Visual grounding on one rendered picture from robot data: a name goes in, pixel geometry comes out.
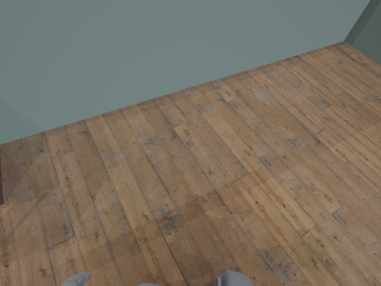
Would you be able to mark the robot right thigh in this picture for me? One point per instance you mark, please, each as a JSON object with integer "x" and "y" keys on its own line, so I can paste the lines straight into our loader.
{"x": 232, "y": 278}

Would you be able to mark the robot left hand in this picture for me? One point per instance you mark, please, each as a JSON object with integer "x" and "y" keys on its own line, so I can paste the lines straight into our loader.
{"x": 78, "y": 279}

